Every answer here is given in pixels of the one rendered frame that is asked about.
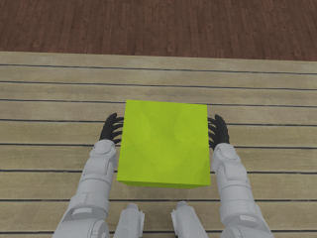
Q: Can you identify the robot thigh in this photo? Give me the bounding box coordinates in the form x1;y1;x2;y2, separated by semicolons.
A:
113;207;145;238
170;205;209;238

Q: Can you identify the carton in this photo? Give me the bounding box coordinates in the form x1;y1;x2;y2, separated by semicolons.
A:
116;99;211;189

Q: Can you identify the robot right thigh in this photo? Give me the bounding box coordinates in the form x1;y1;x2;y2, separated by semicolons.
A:
170;205;209;238

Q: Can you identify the right robot forearm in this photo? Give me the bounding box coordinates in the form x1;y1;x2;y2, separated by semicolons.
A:
211;143;274;238

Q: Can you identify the robot right upper arm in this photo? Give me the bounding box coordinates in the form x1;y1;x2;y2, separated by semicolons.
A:
220;224;273;238

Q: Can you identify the robot left hand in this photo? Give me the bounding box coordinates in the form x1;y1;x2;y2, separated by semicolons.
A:
99;113;124;144

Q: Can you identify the robot left upper arm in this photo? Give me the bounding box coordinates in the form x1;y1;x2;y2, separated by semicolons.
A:
53;217;110;238

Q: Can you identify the robot left thigh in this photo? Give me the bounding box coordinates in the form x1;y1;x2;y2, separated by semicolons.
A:
113;207;145;238

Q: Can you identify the robot right hand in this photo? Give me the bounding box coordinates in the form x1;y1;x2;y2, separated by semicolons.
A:
207;114;230;151

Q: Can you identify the left robot forearm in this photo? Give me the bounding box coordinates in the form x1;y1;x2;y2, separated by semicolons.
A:
52;139;118;238

